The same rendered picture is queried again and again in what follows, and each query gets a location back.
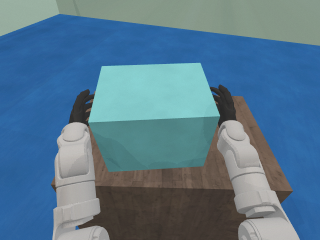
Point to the right robot upper arm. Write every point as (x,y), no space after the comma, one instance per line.
(273,228)

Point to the left robot hand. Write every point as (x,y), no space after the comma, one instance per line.
(78,113)

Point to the pedestal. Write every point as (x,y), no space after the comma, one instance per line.
(185,203)

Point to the right robot hand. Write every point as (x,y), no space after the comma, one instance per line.
(225,104)

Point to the robot left forearm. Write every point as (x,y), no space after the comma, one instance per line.
(74,179)

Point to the carton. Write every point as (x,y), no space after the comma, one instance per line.
(153,116)

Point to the robot right forearm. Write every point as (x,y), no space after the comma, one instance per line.
(253,196)

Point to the left robot upper arm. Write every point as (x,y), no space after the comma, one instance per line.
(88,233)

